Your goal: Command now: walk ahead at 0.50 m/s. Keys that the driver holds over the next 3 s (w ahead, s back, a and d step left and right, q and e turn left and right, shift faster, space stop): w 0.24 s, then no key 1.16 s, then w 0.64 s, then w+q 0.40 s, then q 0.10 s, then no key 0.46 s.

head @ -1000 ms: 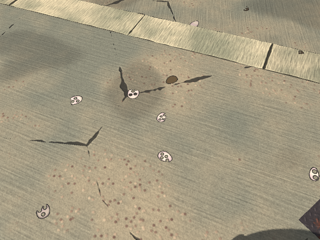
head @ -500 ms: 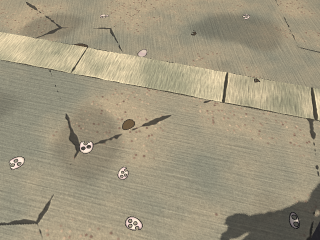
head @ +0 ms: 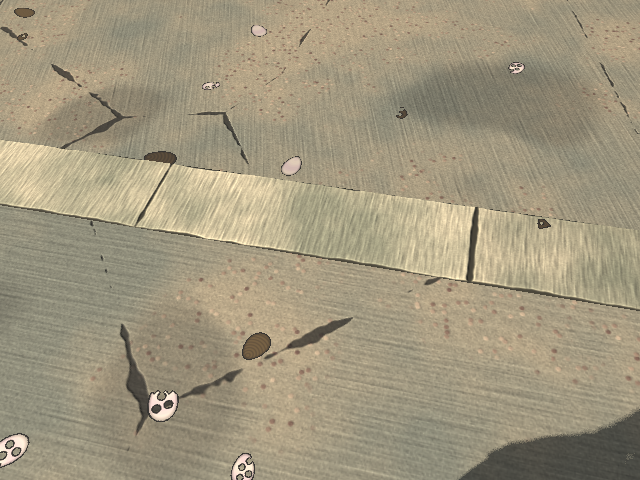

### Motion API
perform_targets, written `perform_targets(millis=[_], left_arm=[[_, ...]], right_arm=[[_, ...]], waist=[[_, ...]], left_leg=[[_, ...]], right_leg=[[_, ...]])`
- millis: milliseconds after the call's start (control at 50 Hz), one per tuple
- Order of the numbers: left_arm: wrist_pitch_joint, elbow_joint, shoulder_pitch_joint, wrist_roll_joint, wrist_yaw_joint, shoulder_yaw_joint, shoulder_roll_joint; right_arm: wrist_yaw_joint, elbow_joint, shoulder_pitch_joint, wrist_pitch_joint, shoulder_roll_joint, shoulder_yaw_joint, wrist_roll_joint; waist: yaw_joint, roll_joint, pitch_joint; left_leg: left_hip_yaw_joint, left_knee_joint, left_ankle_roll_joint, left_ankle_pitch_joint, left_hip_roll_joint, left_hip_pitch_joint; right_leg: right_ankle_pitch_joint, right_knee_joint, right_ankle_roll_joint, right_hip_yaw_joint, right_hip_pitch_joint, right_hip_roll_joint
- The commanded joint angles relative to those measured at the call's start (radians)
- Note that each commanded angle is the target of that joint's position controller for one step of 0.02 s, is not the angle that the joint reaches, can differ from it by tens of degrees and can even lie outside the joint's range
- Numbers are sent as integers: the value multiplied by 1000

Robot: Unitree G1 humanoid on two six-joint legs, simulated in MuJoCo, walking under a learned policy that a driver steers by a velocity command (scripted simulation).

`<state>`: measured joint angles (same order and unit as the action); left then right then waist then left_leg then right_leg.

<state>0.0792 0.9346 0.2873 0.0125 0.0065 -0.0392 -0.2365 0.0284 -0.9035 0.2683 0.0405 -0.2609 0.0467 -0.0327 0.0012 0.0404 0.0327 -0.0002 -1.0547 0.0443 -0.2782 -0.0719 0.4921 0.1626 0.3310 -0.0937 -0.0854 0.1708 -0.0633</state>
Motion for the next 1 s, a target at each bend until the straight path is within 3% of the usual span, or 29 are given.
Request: perform_targets(millis=[20,140,240,280,300,320,340,360,380,400,420,440,460,480,520,560,620,680,720,740,760,780,800,820,860,900,1000], left_arm=[[27,-17,37,-8,-1,-23,-114],[23,34,137,-6,-1,-18,-111],[15,79,206,7,-14,-18,-121],[10,89,181,11,-21,-16,-121],[9,92,168,12,-25,-18,-128],[6,93,150,5,-25,-17,-130],[10,83,154,-11,-27,-10,-114],[11,67,270,-54,-26,16,-11],[1,98,301,-46,-33,-9,-80],[-10,87,229,-24,-36,-19,-94],[-11,73,159,-9,-33,-11,-62],[-20,72,129,2,-29,-12,-48],[-36,73,131,17,-24,-12,-43],[-52,88,154,23,-19,-10,-25],[-72,103,177,16,-16,-5,2],[-83,102,141,15,-22,1,8],[-97,97,59,13,-32,6,-8],[-98,102,12,11,-37,12,-14],[-86,119,24,15,-42,19,-3],[-76,125,31,19,-46,20,-22],[-62,128,48,26,-51,18,-62],[-60,141,-10,-3,-50,16,-79],[-57,135,-34,-9,-43,28,-24],[-52,139,-33,-10,-40,31,-9],[-53,154,-11,-11,-47,29,-16],[-55,169,5,-11,-49,29,-11],[-58,187,13,-8,-50,30,-5]], right_arm=[[10,42,16,-12,-44,10,-6],[10,111,-203,-7,-25,-7,5],[4,155,-309,2,-39,-11,7],[-4,141,-257,15,-36,-10,3],[-12,112,-175,24,-46,-4,-1],[-21,57,-26,38,-59,4,-7],[-32,11,116,53,-106,18,-26],[-37,-1,222,53,-219,46,-46],[-27,-7,231,36,-208,49,16],[-25,8,119,32,-171,38,39],[-27,22,16,33,-93,16,36],[-31,20,-26,33,-41,-1,33],[-37,13,-50,32,-19,-11,35],[-39,6,-51,34,-15,-16,27],[-38,-10,-42,43,-38,-17,18],[-35,-21,-50,45,-50,-20,13],[-36,-45,-14,29,-60,-20,10],[-41,-62,1,6,-57,-21,12],[-47,-66,-15,-5,-44,-26,21],[-48,-73,8,-7,-31,-29,17],[-48,-72,33,-7,-18,-30,16],[-44,-97,124,-16,42,-39,33],[-49,-120,112,-21,14,-36,25],[-53,-124,94,-23,-6,-29,24],[-53,-131,75,-24,-18,-25,22],[-54,-141,71,-22,5,-32,23],[-63,-171,68,-24,19,-35,24]], waist=[[22,-93,19],[-30,-90,56],[-55,-99,73],[-22,-103,60],[9,-114,18],[71,-94,-55],[115,-67,-151],[95,139,-335],[91,128,-450],[46,43,-321],[24,28,-175],[1,18,-87],[-27,31,-54],[-42,33,-64],[-69,32,-95],[-73,47,-92],[-35,79,-87],[-16,62,-47],[-37,20,-11],[-33,-21,0],[-7,-80,2],[66,-219,20],[48,-174,33],[34,-136,38],[21,-106,23],[16,-79,16],[8,-48,20]], left_leg=[[0,39,-28,97,-48,116],[-48,313,-43,269,-32,155],[-67,449,2,235,4,149],[-85,500,32,176,46,53],[-94,521,47,161,82,-51],[-106,604,67,246,111,-215],[-38,599,94,482,18,-467],[303,519,236,935,-318,-830],[475,571,325,1191,-395,-838],[334,607,297,1108,-342,-687],[245,665,259,997,-296,-547],[172,720,215,907,-243,-430],[118,757,186,847,-200,-339],[78,768,173,855,-179,-281],[24,771,181,888,-158,-229],[-1,777,173,800,-139,-209],[25,805,161,507,-133,-200],[83,827,154,172,-140,-173],[96,799,113,42,-122,-131],[98,780,73,24,-102,-117],[67,717,39,26,-56,-124],[4,745,17,8,26,-228],[10,744,5,60,14,-321],[23,740,7,104,2,-345],[35,739,11,138,-16,-346],[36,750,8,138,-22,-327],[33,755,1,150,-23,-333]], right_leg=[[-132,-234,-125,223,-34,261],[-268,-234,-106,143,-111,231],[-409,-176,-100,135,-261,277],[-675,-70,-74,105,-282,272],[-833,27,-54,98,-284,260],[-869,192,-27,76,-268,222],[-656,389,0,55,-117,179],[-15,778,46,-3,193,47],[441,961,52,113,264,-49],[381,979,50,182,286,12],[330,923,54,161,322,50],[292,851,58,153,302,82],[261,786,68,145,250,97],[229,757,75,131,177,89],[196,684,87,110,106,78],[164,550,89,97,91,87],[114,411,89,78,64,93],[114,303,85,72,34,96],[29,123,72,75,-50,100],[-43,40,67,134,-91,147],[-138,-5,53,228,-102,236],[-87,-18,16,264,41,251],[-17,-41,31,248,106,228],[-7,-38,51,215,108,195],[-35,-32,61,188,62,168],[-65,-25,56,183,18,168],[-91,-22,50,178,1,168]])
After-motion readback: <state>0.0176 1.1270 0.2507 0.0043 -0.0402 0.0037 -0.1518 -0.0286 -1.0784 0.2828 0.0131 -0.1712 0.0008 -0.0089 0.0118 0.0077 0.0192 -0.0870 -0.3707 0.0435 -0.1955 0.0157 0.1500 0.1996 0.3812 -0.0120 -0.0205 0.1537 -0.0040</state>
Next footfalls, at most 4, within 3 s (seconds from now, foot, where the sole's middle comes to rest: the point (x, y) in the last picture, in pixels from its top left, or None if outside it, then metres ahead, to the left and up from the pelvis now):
0.34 left None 0.35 0.12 -0.78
0.74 right None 0.35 -0.09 -0.78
2.16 left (317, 368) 0.76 0.07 -0.78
2.70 right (349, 262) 1.07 -0.01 -0.78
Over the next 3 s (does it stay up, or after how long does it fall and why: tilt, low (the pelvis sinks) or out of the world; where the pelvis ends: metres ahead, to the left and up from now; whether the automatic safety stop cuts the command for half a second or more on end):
stays up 0.92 0.02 -0.01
